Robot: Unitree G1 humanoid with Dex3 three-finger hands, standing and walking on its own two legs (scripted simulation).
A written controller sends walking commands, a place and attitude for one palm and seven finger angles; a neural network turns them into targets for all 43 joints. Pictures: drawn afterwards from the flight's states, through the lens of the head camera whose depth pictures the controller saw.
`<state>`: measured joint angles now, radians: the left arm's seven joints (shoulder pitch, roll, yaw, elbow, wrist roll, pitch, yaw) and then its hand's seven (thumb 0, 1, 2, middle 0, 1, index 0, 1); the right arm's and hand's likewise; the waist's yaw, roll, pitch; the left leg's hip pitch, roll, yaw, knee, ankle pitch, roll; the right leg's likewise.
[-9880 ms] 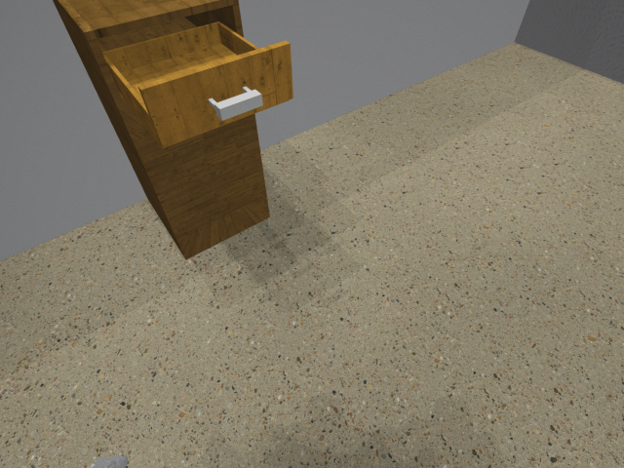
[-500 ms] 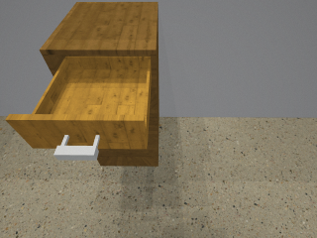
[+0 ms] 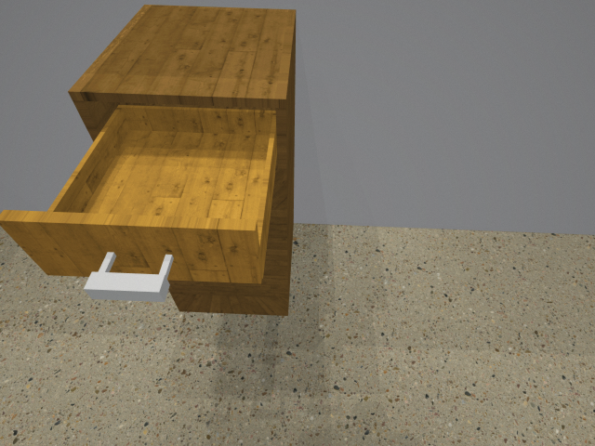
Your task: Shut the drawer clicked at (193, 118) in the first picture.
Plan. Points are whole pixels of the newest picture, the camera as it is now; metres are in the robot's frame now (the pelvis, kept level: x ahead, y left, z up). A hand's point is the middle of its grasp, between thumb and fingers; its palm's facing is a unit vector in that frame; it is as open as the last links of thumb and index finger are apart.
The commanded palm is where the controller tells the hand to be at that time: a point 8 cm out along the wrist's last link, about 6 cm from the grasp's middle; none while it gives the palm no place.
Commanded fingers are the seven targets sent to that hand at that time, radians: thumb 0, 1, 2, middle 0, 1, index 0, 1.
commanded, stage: look again from close up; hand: left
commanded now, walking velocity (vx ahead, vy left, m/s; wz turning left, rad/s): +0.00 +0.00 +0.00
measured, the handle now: (133, 273) +0.33 +0.26 +0.02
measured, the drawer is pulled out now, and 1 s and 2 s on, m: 0.30 0.30 0.30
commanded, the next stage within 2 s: shuffle to correct the standing spot in 0.06 s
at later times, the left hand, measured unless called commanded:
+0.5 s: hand out of the picture -0.02 +0.18 -0.19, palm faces +0.10 -0.98 -0.16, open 7.4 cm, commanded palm none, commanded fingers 0.00 0.90 0.90 -0.20 -0.30 -0.20 -0.30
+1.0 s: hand out of the picture +0.08 +0.19 -0.17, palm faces +0.06 -0.98 -0.21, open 7.3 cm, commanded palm none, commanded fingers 0.00 0.90 0.90 -0.20 -0.30 -0.20 -0.30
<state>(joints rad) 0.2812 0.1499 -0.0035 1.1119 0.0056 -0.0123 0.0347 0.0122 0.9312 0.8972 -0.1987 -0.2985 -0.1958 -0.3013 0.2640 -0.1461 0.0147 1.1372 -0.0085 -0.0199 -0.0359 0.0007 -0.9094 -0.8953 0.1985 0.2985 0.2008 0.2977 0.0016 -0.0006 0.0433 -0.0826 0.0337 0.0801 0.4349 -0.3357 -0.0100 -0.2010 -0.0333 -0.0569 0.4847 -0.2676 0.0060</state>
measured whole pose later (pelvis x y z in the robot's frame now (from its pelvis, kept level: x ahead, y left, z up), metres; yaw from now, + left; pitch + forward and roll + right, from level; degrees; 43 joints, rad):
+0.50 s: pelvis +0.01 +0.02 -0.01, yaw +1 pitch +0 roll +0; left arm 0.34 0.15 0.04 1.07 0.02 0.01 0.03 0.01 0.91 0.90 -0.20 -0.30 -0.20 -0.30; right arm 0.35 -0.14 0.00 1.11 -0.02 0.00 -0.02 0.00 -0.91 -0.90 0.20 0.30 0.20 0.30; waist 0.02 -0.04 0.02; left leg -0.14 0.01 0.08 0.53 -0.39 0.02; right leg -0.26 -0.07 -0.07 0.60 -0.35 -0.01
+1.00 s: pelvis +0.02 +0.02 -0.01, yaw +2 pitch +0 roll +0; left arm 0.19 0.14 0.02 1.00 0.00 -0.02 0.06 0.00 0.93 0.90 -0.20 -0.30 -0.20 -0.30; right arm 0.28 -0.14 -0.02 1.07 0.00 0.00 -0.04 0.02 -0.93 -0.89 0.20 0.30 0.20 0.30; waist -0.01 0.01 0.04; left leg -0.14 0.00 0.07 0.54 -0.39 0.01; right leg -0.30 -0.01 -0.10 0.55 -0.26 -0.03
